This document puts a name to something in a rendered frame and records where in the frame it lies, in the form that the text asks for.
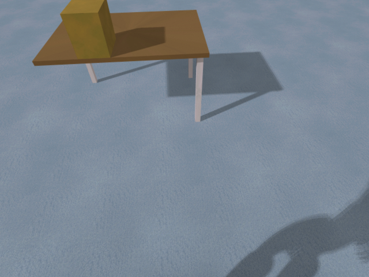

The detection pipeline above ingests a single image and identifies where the table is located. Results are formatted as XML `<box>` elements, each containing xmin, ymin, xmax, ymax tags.
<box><xmin>32</xmin><ymin>10</ymin><xmax>209</xmax><ymax>122</ymax></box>

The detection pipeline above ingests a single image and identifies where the carton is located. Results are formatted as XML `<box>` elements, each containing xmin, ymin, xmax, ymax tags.
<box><xmin>60</xmin><ymin>0</ymin><xmax>116</xmax><ymax>59</ymax></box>

